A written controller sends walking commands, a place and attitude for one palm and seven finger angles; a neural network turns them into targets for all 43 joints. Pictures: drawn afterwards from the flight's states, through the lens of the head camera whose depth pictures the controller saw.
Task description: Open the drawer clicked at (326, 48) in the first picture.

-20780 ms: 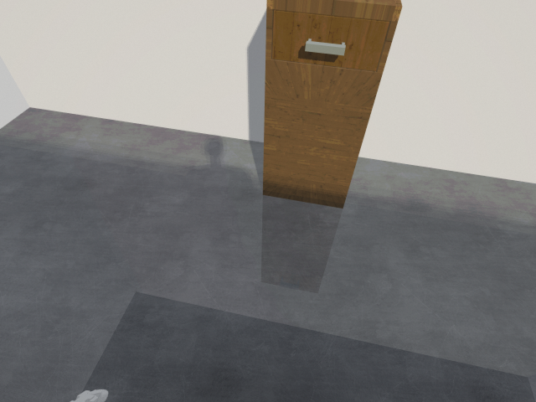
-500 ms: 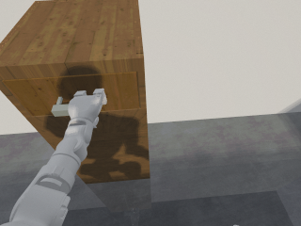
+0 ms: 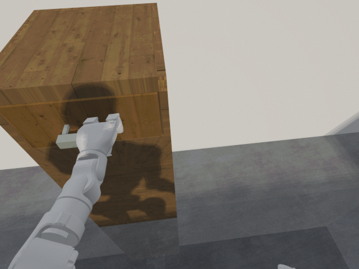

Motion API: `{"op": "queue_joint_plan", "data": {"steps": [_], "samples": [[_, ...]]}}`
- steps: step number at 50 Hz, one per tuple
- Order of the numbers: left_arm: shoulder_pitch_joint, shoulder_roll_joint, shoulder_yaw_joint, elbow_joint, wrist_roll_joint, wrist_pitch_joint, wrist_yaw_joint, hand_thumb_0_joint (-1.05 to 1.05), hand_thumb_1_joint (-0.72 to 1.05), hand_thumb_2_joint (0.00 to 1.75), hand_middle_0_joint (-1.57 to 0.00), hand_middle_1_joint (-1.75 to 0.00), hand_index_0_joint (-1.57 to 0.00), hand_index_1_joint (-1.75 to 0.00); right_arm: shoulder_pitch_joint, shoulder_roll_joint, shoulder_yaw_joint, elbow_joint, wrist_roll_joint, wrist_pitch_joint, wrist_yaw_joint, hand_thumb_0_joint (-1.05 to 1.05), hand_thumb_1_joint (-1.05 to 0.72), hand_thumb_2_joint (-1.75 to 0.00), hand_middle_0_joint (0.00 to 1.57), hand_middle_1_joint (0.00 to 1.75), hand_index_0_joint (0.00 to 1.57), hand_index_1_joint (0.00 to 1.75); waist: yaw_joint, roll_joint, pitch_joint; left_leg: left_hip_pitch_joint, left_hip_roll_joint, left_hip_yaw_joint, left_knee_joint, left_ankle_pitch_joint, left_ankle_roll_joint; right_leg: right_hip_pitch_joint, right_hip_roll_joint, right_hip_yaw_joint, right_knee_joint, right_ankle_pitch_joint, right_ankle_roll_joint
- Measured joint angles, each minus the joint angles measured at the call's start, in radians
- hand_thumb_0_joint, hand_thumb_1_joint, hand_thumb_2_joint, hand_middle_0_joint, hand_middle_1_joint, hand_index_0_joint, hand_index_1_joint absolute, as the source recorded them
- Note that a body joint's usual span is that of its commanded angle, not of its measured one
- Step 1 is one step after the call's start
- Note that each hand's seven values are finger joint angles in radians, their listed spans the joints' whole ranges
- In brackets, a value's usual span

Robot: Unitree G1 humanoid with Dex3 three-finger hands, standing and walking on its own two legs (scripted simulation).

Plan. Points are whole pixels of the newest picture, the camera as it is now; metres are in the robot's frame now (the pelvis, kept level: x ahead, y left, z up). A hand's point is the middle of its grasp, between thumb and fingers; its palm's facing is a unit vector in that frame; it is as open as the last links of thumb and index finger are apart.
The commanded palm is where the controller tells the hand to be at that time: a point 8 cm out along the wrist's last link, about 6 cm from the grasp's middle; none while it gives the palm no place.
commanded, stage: pull the drawer open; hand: left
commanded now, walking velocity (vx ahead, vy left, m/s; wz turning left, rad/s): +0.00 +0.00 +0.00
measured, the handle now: (87, 132) +0.44 +0.24 +0.05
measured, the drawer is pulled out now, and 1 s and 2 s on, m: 0.00 0.02 0.08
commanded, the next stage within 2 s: none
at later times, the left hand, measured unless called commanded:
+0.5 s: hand (105, 153) +0.39 +0.19 +0.03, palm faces -0.03 -0.06 -1.00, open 5.9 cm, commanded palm +0.36 +0.22 +0.09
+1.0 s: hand (105, 155) +0.38 +0.19 +0.03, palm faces -0.01 -0.07 -1.00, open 5.9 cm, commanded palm +0.33 +0.22 +0.09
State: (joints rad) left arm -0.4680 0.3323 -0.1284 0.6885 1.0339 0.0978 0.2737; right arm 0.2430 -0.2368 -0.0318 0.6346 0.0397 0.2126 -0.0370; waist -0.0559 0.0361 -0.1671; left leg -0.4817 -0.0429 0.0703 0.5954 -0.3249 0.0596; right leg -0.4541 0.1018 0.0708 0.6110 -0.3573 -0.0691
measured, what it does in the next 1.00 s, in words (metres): stands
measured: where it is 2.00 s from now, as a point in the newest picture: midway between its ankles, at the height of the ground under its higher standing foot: outside the picture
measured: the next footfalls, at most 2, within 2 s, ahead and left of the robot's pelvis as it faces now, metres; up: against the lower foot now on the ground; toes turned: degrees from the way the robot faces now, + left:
none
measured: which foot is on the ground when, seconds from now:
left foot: down 0.00-1.00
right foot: down 0.00-1.00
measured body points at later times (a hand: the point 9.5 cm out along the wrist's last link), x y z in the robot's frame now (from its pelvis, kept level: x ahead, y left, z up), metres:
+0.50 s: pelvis +0.00 -0.01 +0.00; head +0.03 -0.02 +0.45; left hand +0.39 +0.19 +0.08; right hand +0.14 -0.25 -0.12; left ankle -0.03 +0.08 -0.72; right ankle -0.05 -0.08 -0.72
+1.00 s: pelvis -0.01 -0.01 +0.00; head +0.02 -0.03 +0.45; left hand +0.38 +0.19 +0.08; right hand +0.08 -0.28 -0.13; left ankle -0.03 +0.08 -0.72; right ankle -0.05 -0.08 -0.72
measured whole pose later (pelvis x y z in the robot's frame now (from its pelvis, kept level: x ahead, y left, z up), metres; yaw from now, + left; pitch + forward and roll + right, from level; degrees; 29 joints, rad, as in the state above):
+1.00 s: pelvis -0.01 -0.01 +0.00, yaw +0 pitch +11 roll +1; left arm -0.41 0.35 -0.11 0.66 1.03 0.08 0.28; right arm 0.26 -0.25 -0.05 0.66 0.04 0.19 -0.04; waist -0.06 0.04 -0.16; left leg -0.47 -0.04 0.07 0.59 -0.31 0.05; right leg -0.45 0.11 0.07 0.61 -0.34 -0.08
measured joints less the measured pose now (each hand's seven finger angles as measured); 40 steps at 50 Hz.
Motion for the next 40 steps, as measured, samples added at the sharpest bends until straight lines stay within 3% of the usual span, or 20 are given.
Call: {"op": "queue_joint_plan", "data": {"steps": [7,12,16,25,40], "samples": [[0.129,-0.005,-0.003,-0.167,-0.016,0.021,-0.003,0.02,0.66,0.77,-0.41,-1.35,-0.39,-1.32,-0.021,-0.006,0.001,-0.015,0.000,-0.008,0.018,0.01,-0.91,-0.90,0.20,0.30,0.20,0.30,0.013,-0.001,-0.001,0.033,0.000,0.009,-0.019,-0.005,-0.001,0.031,0.001,0.014,-0.020,-0.003,0.002],[0.076,-0.020,-0.061,-0.131,0.011,0.042,0.004,0.00,0.67,0.81,-0.41,-1.35,-0.41,-1.34,-0.052,-0.011,0.004,0.006,-0.001,-0.008,0.007,0.01,-0.91,-0.90,0.20,0.30,0.20,0.30,0.031,-0.003,0.012,0.026,-0.008,-0.017,-0.002,-0.013,0.001,0.034,-0.006,-0.013,-0.009,-0.015,-0.001],[0.038,-0.024,-0.081,-0.091,0.005,0.044,0.004,0.00,0.67,0.81,-0.41,-1.35,-0.39,-1.35,-0.078,-0.006,0.008,0.012,-0.001,-0.005,-0.004,0.01,-0.91,-0.90,0.20,0.30,0.20,0.30,0.038,-0.001,0.019,0.021,-0.012,-0.027,0.003,-0.009,-0.001,0.031,-0.010,-0.023,-0.003,-0.016,-0.001],[-0.009,-0.017,-0.062,-0.014,-0.002,0.014,-0.016,0.00,0.68,0.78,-0.41,-1.35,-0.37,-1.36,-0.073,0.015,0.022,0.011,-0.002,0.001,-0.020,0.01,-0.91,-0.90,0.20,0.30,0.21,0.30,0.030,-0.005,0.019,0.019,-0.011,-0.032,0.002,0.003,-0.007,0.028,-0.009,-0.029,0.000,-0.008,-0.007],[-0.055,0.003,-0.004,0.082,0.010,-0.038,0.015,0.00,0.68,0.80,-0.40,-1.35,-0.37,-1.36,0.002,-0.005,-0.002,0.045,-0.005,-0.016,-0.023,0.01,-0.91,-0.90,0.20,0.30,0.20,0.30,0.005,0.003,0.021,-0.019,-0.002,-0.028,0.019,0.015,-0.012,-0.015,-0.002,-0.029,0.023,0.004,-0.012]]}}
